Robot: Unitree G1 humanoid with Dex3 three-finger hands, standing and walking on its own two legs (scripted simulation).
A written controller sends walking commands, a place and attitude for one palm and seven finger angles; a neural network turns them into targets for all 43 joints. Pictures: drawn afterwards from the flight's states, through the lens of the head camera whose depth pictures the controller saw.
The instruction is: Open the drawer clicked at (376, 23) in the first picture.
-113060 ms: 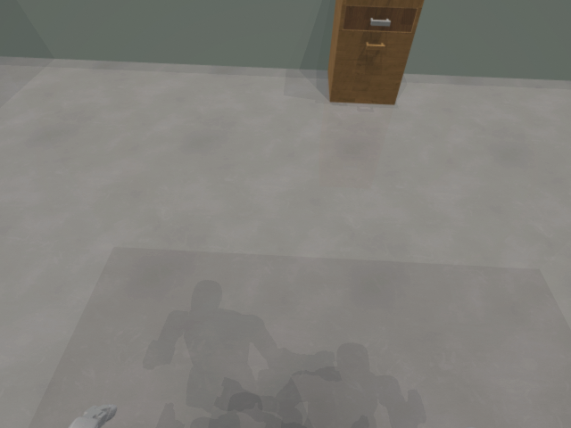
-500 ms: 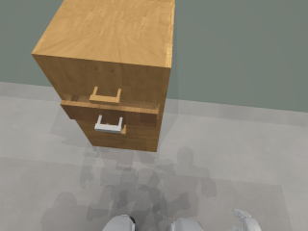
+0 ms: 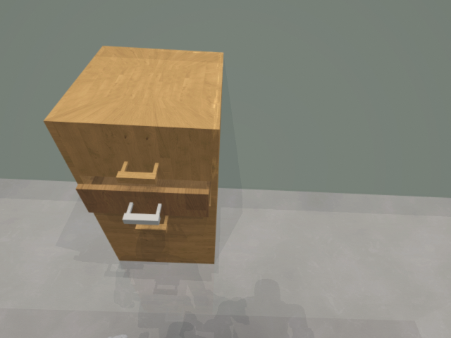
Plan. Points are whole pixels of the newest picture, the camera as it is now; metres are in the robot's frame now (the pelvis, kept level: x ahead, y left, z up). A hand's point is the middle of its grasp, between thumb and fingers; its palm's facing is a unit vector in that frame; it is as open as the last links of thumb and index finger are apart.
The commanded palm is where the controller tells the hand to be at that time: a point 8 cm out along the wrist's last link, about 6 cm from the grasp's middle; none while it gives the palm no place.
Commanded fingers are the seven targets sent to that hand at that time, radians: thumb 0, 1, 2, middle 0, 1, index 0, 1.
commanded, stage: come to a stop and stand still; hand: left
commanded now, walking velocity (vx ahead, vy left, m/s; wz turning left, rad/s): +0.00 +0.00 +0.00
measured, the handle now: (143, 212) +0.50 +0.26 -0.23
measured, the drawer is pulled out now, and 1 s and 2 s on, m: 0.05 0.05 0.05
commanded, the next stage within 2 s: look again from close up in 0.30 s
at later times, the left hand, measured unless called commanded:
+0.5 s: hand out of the picture -0.02 +0.19 -0.16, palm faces +0.01 -0.97 -0.23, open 7.4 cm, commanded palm none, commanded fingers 0.00 0.90 0.90 -0.20 -0.30 -0.20 -0.30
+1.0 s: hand out of the picture +0.01 +0.17 -0.16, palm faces -0.01 -0.98 -0.19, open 7.4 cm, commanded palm +0.11 +0.22 -0.05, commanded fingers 0.00 0.85 0.88 -0.20 -0.33 -0.20 -0.33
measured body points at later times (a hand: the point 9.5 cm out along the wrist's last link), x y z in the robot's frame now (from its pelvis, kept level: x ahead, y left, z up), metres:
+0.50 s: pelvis -0.01 +0.00 +0.02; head +0.00 +0.00 +0.47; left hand -0.02 +0.24 -0.14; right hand +0.01 -0.25 -0.13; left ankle +0.05 +0.09 -0.72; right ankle -0.02 -0.13 -0.72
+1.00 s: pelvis +0.01 +0.01 +0.02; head +0.02 +0.01 +0.47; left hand +0.01 +0.23 -0.14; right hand +0.02 -0.22 -0.14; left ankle +0.05 +0.09 -0.72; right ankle -0.02 -0.13 -0.72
